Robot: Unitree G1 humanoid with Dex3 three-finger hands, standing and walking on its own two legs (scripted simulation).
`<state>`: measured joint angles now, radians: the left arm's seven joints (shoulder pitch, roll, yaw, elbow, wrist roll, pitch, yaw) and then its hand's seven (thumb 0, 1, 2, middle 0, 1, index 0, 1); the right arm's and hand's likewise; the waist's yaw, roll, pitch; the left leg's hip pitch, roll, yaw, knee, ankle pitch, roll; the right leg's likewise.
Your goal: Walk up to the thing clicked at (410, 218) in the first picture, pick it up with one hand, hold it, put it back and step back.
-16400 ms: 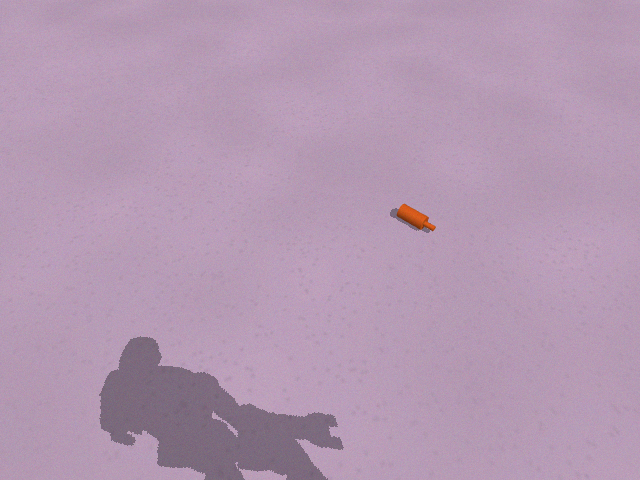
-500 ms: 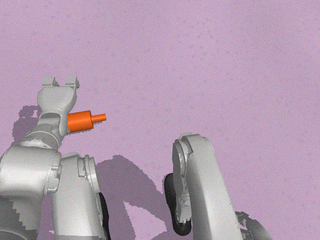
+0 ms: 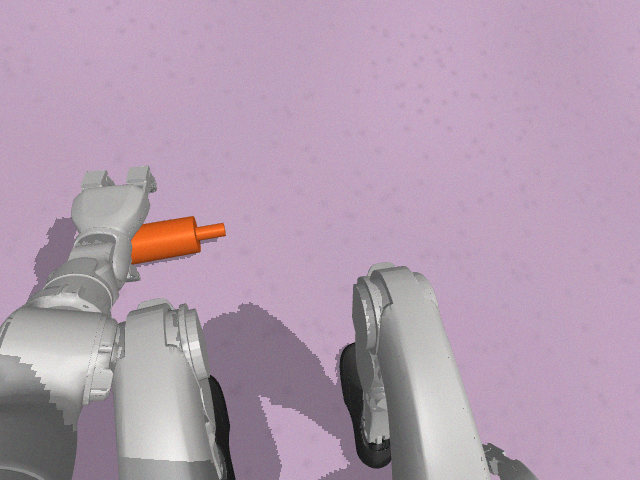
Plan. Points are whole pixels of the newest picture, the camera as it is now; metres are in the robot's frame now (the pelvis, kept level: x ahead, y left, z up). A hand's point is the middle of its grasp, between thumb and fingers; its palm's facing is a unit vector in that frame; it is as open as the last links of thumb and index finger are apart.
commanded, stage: rest palm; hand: left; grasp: from above
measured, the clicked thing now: (174, 237) +0.45 +0.18 -0.30
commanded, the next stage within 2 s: none
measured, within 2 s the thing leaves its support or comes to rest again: neither
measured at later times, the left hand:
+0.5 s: hand (141, 234) +0.45 +0.22 -0.23, palm faces -0.49 -0.05 -0.87, open 14.2 cm
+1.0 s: hand (139, 234) +0.45 +0.22 -0.24, palm faces -0.45 -0.05 -0.89, open 14.1 cm
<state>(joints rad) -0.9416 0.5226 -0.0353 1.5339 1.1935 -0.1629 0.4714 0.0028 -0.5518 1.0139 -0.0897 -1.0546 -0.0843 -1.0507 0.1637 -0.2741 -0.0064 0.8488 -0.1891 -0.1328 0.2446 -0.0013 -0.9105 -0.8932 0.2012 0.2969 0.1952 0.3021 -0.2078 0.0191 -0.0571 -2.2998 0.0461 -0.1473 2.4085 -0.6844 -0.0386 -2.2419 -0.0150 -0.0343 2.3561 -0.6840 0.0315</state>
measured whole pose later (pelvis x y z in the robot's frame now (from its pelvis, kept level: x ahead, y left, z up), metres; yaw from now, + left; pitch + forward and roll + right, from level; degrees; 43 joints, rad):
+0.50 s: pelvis +0.00 +0.00 -0.02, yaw -3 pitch +31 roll -8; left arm -1.03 0.66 0.02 1.76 1.25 -0.18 0.64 0.00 -0.52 0.99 -0.08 -1.01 -0.07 -1.01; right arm 0.14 -0.29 0.10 0.85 -0.31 -0.22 0.32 0.00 -0.90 -0.90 0.20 0.30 0.19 0.30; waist -0.31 -0.02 0.04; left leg -2.36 0.03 -0.21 2.50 -0.70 -0.05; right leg -2.28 0.00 -0.08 2.41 -0.69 0.04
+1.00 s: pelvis +0.00 +0.01 -0.03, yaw -5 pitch +29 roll -10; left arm -1.03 0.71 -0.01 1.82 1.24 -0.18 0.71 0.00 -0.53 0.99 -0.08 -1.03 -0.07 -1.03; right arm 0.10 -0.33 0.15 0.84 -0.32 -0.33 0.39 0.00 -0.91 -0.90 0.20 0.30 0.19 0.30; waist -0.33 -0.05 0.06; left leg -2.35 0.04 -0.25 2.53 -0.71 -0.05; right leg -2.25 0.01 -0.11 2.41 -0.67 0.05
